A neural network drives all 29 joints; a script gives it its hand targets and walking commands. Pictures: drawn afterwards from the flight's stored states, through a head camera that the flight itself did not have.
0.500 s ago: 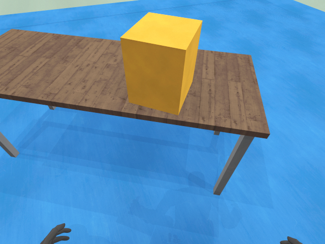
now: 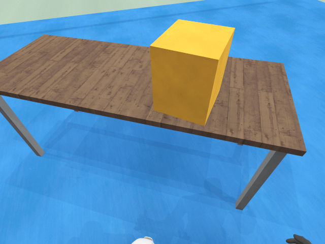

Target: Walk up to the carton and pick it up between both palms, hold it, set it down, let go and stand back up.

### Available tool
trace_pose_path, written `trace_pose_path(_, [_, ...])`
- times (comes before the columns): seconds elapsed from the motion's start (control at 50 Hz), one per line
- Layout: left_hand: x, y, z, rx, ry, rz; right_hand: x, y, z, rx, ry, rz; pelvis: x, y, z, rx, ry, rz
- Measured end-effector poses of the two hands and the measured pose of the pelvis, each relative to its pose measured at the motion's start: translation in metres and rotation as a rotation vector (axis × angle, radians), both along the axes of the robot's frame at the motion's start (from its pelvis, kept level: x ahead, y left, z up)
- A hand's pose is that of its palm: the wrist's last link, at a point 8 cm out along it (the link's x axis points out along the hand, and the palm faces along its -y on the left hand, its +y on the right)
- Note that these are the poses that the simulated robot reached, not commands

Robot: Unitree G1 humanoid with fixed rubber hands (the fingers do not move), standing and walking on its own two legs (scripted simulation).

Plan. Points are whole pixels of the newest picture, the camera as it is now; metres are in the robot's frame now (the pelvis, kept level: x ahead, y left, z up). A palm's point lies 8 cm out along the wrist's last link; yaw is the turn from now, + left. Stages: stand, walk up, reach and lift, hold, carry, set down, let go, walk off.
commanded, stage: walk up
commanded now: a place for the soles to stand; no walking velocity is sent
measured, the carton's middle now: (191, 72) +0.72 -0.03 +0.05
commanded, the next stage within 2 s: none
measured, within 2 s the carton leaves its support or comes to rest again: neither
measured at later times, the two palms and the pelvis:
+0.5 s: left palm (53, 229) +0.17 +0.32 -0.07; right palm out of the picture +0.13 -0.31 -0.06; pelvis +0.08 +0.01 +0.01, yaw -1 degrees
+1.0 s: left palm (57, 205) +0.23 +0.34 -0.09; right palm (278, 185) +0.33 -0.28 -0.06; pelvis +0.20 +0.03 +0.00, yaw +0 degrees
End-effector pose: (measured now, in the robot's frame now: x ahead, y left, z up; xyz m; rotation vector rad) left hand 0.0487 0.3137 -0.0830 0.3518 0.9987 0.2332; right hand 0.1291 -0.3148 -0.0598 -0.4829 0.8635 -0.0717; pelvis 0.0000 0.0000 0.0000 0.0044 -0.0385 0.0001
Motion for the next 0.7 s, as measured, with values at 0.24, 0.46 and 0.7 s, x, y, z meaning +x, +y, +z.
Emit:
trace_pose_path(0.24, [0.076, 0.031, -0.003, -0.043, -0.014, -0.106, -0.026, 0.041, 0.008, 0.002, 0.042, -0.148, 0.039, 0.042, 0.009, -0.026, -0.037, -0.013])
trace_pose_path(0.46, [0.112, 0.01, 0.009, -0.031, -0.001, -0.119, -0.009, 0.013, 0.004, 0.005, 0.094, -0.155, 0.074, 0.02, 0.013, 0.005, -0.019, -0.015])
trace_pose_path(0.7, [0.118, -0.013, 0.022, 0.039, 0.025, -0.012, 0.095, -0.013, -0.014, 0.049, 0.06, -0.038, 0.121, -0.017, 0.009, 0.024, -0.009, 0.013])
